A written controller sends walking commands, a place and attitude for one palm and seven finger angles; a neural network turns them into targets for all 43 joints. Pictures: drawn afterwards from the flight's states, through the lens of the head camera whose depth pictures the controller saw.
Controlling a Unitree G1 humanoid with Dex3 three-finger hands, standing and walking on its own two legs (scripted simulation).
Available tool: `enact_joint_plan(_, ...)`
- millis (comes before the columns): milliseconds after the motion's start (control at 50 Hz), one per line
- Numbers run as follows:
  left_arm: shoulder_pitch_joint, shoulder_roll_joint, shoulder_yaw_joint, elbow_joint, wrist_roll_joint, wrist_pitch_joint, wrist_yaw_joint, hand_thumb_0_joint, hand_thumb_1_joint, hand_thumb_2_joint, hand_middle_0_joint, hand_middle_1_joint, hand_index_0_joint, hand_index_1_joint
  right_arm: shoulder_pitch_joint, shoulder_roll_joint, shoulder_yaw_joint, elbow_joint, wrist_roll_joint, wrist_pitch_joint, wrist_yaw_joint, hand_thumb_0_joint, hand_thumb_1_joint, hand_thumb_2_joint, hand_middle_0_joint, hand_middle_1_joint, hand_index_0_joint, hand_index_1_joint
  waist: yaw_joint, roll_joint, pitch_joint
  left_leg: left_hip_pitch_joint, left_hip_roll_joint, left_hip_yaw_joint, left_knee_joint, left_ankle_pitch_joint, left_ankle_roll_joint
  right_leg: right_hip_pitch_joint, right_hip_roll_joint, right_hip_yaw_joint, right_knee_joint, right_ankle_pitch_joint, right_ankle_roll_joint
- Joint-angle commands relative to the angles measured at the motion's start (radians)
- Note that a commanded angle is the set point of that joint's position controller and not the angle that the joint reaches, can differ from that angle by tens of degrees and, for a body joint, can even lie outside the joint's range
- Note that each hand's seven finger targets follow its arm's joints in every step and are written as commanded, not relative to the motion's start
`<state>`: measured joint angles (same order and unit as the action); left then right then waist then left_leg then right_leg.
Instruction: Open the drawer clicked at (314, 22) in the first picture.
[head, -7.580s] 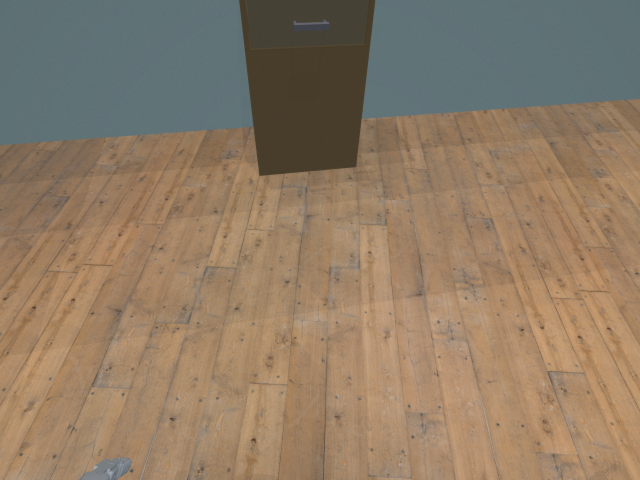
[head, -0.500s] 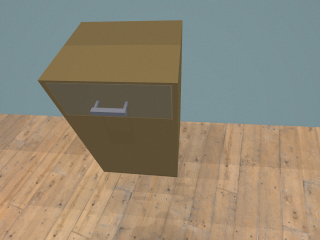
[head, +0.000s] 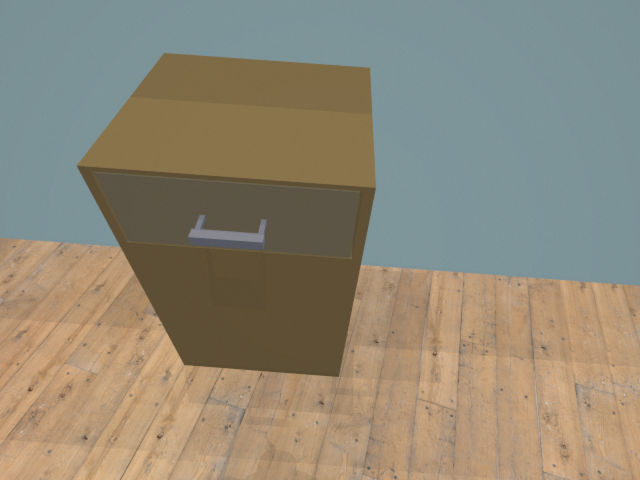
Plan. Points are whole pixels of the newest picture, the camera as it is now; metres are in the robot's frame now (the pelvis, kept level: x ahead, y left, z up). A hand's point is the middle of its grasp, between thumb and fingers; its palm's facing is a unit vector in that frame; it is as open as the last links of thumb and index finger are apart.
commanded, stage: come to a stop and stand still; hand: left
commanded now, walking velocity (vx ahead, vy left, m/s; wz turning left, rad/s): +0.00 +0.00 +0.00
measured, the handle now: (230, 230) +0.53 +0.21 -0.06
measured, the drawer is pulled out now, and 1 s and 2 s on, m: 0.00 0.00 0.00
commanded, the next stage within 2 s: look again from close up in 0.08 s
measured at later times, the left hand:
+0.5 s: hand out of the picture +0.00 +0.18 -0.18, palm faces +0.01 -0.98 -0.22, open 7.3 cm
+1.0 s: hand (182, 439) +0.17 +0.18 -0.04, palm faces -0.01 -0.59 -0.81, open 7.7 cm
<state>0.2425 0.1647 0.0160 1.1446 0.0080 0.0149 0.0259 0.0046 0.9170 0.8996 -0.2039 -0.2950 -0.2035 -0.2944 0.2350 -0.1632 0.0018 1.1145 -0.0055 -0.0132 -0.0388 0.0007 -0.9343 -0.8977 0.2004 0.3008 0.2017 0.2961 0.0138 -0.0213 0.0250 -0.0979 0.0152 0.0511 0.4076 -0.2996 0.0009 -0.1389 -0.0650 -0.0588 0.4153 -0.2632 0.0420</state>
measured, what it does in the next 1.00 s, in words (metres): stands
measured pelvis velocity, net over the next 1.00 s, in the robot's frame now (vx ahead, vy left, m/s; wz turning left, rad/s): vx -0.04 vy -0.03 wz -0.01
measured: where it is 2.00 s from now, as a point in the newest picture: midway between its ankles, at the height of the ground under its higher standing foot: outside the picture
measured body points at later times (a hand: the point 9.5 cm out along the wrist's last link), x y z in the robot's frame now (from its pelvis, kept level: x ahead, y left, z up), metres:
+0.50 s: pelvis -0.01 +0.00 -0.01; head -0.01 -0.02 +0.44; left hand +0.00 +0.23 -0.16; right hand -0.02 -0.22 -0.18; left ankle -0.05 +0.11 -0.74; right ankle -0.03 -0.14 -0.74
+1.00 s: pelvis -0.04 -0.03 -0.02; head -0.03 -0.06 +0.43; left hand +0.17 +0.21 +0.01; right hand +0.11 -0.29 -0.13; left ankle -0.05 +0.11 -0.74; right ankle -0.03 -0.14 -0.74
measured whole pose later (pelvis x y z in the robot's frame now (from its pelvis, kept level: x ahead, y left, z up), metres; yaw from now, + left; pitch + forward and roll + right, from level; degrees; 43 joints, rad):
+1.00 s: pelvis -0.04 -0.03 -0.02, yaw -1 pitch +4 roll +2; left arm 0.33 0.28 -0.05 0.12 0.52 0.04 0.29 0.02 0.82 0.85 -0.21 -0.36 -0.21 -0.36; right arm 0.21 -0.26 -0.03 0.75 -0.01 -0.22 -0.08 0.02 -0.92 -0.90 0.20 0.30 0.20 0.30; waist 0.00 0.05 -0.07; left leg -0.36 0.04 0.06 0.63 -0.34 -0.03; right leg -0.44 -0.06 -0.04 0.69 -0.34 0.00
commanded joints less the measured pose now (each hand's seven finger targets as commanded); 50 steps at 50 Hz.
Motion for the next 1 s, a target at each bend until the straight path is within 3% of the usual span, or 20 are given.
enact_joint_plan(0,0.065,0.084,0.010,-0.016,0.001,-0.014,0.010,0.000,0.900,0.900,-0.200,-0.300,-0.200,-0.300,0.079,-0.100,-0.012,-0.015,-0.003,-0.011,-0.010,0.000,-0.900,-0.900,0.200,0.300,0.200,0.300,0.003,0.052,0.023,-0.037,0.108,-0.073,-0.073,0.440,0.015,0.030,-0.049,0.027,-0.028,0.250,-0.040)
enact_joint_plan(140,0.065,0.080,0.009,-0.018,-0.002,-0.015,0.013,0.000,0.900,0.900,-0.200,-0.300,-0.200,-0.300,0.119,-0.085,-0.013,0.007,-0.003,-0.014,-0.010,0.000,-0.900,-0.900,0.200,0.300,0.200,0.300,0.002,0.039,0.028,-0.037,0.103,-0.070,-0.077,0.426,0.015,0.042,-0.050,0.023,-0.032,0.258,-0.041)
enact_joint_plan(160,0.117,0.109,-0.006,-0.008,0.011,-0.051,0.055,0.000,0.900,0.900,-0.200,-0.300,-0.200,-0.300,0.048,-0.137,-0.018,-0.063,0.009,-0.026,0.007,0.000,-0.900,-0.900,0.200,0.300,0.200,0.300,0.013,0.033,0.050,-0.115,0.109,-0.044,0.125,0.584,-0.010,-0.016,-0.089,0.088,0.011,0.565,-0.048)
enact_joint_plan(180,0.104,0.144,0.010,-0.051,0.009,-0.058,0.047,0.000,0.900,0.900,-0.200,-0.300,-0.200,-0.300,0.126,-0.095,-0.021,-0.082,-0.007,-0.026,0.012,0.000,-0.900,-0.900,0.200,0.300,0.200,0.300,-0.023,0.076,-0.021,-0.123,0.072,-0.056,0.086,0.364,-0.002,0.046,-0.103,0.065,0.074,0.501,-0.074)
enact_joint_plan(200,0.077,0.139,0.002,-0.055,0.002,-0.056,0.034,0.000,0.900,0.900,-0.200,-0.300,-0.200,-0.300,0.093,-0.081,-0.011,-0.075,-0.010,-0.023,0.014,0.000,-0.900,-0.900,0.200,0.300,0.200,0.300,0.000,0.092,0.027,-0.146,0.070,-0.040,0.038,0.256,0.011,0.015,-0.088,0.060,0.062,0.409,-0.074)
enact_joint_plan(220,0.065,0.121,-0.008,-0.059,0.002,-0.053,0.026,0.000,0.900,0.900,-0.200,-0.300,-0.200,-0.300,0.116,-0.081,-0.006,-0.081,-0.010,-0.021,0.017,0.000,-0.900,-0.900,0.200,0.300,0.200,0.300,-0.015,0.054,-0.004,-0.136,0.080,-0.061,0.025,0.225,0.019,-0.001,-0.062,0.047,0.061,0.252,-0.074)
enact_joint_plan(300,0.072,0.091,-0.009,-0.077,-0.002,-0.043,0.017,0.000,0.900,0.900,-0.200,-0.300,-0.200,-0.300,0.155,-0.106,-0.005,-0.087,-0.012,-0.029,0.009,0.000,-0.900,-0.900,0.200,0.300,0.200,0.300,-0.016,0.089,-0.069,-0.070,0.113,-0.079,0.043,0.439,0.042,-0.002,-0.029,0.019,0.105,0.162,-0.069)
enact_joint_plan(420,0.068,0.085,-0.009,-0.076,0.001,-0.029,0.009,0.000,0.900,0.900,-0.200,-0.300,-0.200,-0.300,0.132,-0.089,-0.002,-0.085,-0.009,-0.015,0.009,0.000,-0.900,-0.900,0.200,0.300,0.200,0.300,-0.012,0.025,0.086,-0.156,0.089,-0.072,-0.006,0.194,0.041,-0.070,-0.033,0.038,0.060,0.110,-0.065)
enact_joint_plan(620,0.088,0.086,-0.004,-0.070,0.002,-0.030,0.002,0.000,0.900,0.900,-0.200,-0.300,-0.200,-0.300,0.125,-0.082,0.001,-0.058,-0.008,-0.012,0.009,0.000,-0.900,-0.900,0.200,0.300,0.200,0.300,-0.008,0.016,0.076,-0.134,0.077,-0.058,-0.030,0.108,0.036,-0.079,-0.037,0.065,0.016,0.080,-0.066)
enact_joint_plan(720,0.091,0.086,-0.003,-0.065,0.002,-0.036,0.001,0.000,0.900,0.900,-0.200,-0.300,-0.200,-0.300,0.129,-0.079,0.000,-0.044,-0.008,-0.012,0.008,0.000,-0.900,-0.900,0.200,0.300,0.200,0.300,-0.013,0.005,0.041,-0.106,0.078,-0.049,-0.016,0.146,0.029,-0.064,-0.042,0.068,0.011,0.142,-0.069)
enact_joint_plan(740,0.176,0.130,0.007,-0.031,0.008,-0.051,0.047,0.000,0.900,0.900,-0.200,-0.300,-0.200,-0.300,0.010,-0.128,-0.021,-0.112,0.003,-0.013,0.016,0.000,-0.900,-0.900,0.200,0.300,0.200,0.300,0.033,-0.173,0.085,-0.222,0.092,-0.029,0.197,0.154,-0.011,-0.052,-0.110,0.137,0.002,0.602,-0.049)
enact_joint_plan(760,-0.618,0.400,-0.039,-1.538,0.147,-0.234,0.049,0.000,0.877,0.890,-0.202,-0.315,-0.202,-0.315,0.006,-0.256,-0.016,-0.433,0.053,-0.171,-0.038,0.000,-0.900,-0.900,0.200,0.300,0.200,0.300,-0.057,0.188,-0.425,0.063,-0.014,0.001,0.031,0.345,0.048,0.027,0.007,0.164,0.116,0.486,-0.086)
enact_joint_plan(780,-0.156,0.358,0.024,-1.217,0.168,-0.140,0.127,0.000,0.853,0.880,-0.203,-0.330,-0.203,-0.330,-0.065,-0.167,-0.024,-0.375,0.039,-0.258,-0.084,0.000,-0.900,-0.900,0.200,0.300,0.200,0.300,0.022,0.303,-0.358,0.079,0.008,0.005,0.035,0.511,0.049,-0.015,0.035,0.080,0.158,0.282,-0.098)
enact_joint_plan(800,-0.113,0.273,0.022,-1.184,0.111,-0.073,0.184,0.000,0.830,0.870,-0.205,-0.345,-0.205,-0.345,-0.056,-0.170,-0.047,-0.311,0.059,-0.285,-0.088,0.000,-0.900,-0.900,0.200,0.300,0.200,0.300,-0.001,0.287,-0.254,-0.012,0.015,0.000,0.047,0.384,0.013,-0.103,0.048,0.032,0.137,0.136,-0.085)
enact_joint_plan(820,0.156,0.078,-0.081,-1.028,0.148,0.026,0.195,0.000,0.807,0.860,-0.207,-0.360,-0.207,-0.360,-0.047,-0.118,-0.038,-0.325,0.071,-0.289,-0.086,0.000,-0.900,-0.900,0.200,0.300,0.200,0.300,-0.005,0.183,-0.195,-0.092,0.023,-0.004,0.045,0.334,0.019,-0.130,0.050,0.015,0.134,0.118,-0.074)
enact_joint_plan(840,0.013,0.101,-0.109,-1.225,0.189,0.021,0.194,0.000,0.783,0.850,-0.208,-0.375,-0.208,-0.375,-0.098,-0.148,-0.034,-0.407,0.072,-0.304,-0.080,0.000,-0.900,-0.900,0.200,0.300,0.200,0.300,-0.009,0.143,-0.092,-0.141,0.013,-0.032,0.046,0.259,0.017,-0.168,0.044,0.018,0.123,0.109,-0.072)
enact_joint_plan(860,0.042,0.152,-0.082,-1.246,0.281,0.011,0.210,0.000,0.760,0.840,-0.210,-0.390,-0.210,-0.390,-0.105,-0.183,-0.043,-0.415,0.052,-0.307,-0.082,0.000,-0.900,-0.900,0.200,0.300,0.200,0.300,-0.017,0.096,-0.146,-0.140,0.008,-0.024,0.074,0.226,0.023,-0.205,0.053,0.022,0.126,0.082,-0.075)
enact_joint_plan(880,0.059,0.153,-0.108,-1.237,0.368,0.004,0.235,0.000,0.737,0.830,-0.212,-0.405,-0.212,-0.405,-0.111,-0.190,-0.036,-0.444,0.027,-0.304,-0.075,0.000,-0.900,-0.900,0.200,0.300,0.200,0.300,-0.030,0.043,-0.080,-0.193,-0.009,-0.029,0.105,0.178,0.028,-0.280,0.061,0.019,0.128,0.036,-0.075)
enact_joint_plan(920,0.084,0.165,-0.087,-1.134,0.549,0.011,0.278,0.000,0.690,0.810,-0.215,-0.435,-0.215,-0.435,-0.085,-0.195,-0.047,-0.505,-0.007,-0.266,-0.052,0.000,-0.900,-0.900,0.200,0.300,0.200,0.300,-0.028,-0.120,-0.063,-0.288,-0.038,-0.032,0.162,0.111,0.024,-0.361,0.070,0.010,0.140,-0.098,-0.069)
enact_joint_plan(980,0.385,0.121,-0.101,-0.980,0.783,0.007,0.320,0.000,0.620,0.780,-0.220,-0.480,-0.220,-0.480,-0.137,-0.198,-0.079,-0.599,-0.048,-0.176,-0.006,0.000,-0.900,-0.900,0.200,0.300,0.200,0.300,0.067,-0.244,-0.038,-0.407,-0.058,-0.021,0.209,0.058,0.008,-0.348,0.069,0.082,0.136,-0.151,-0.082)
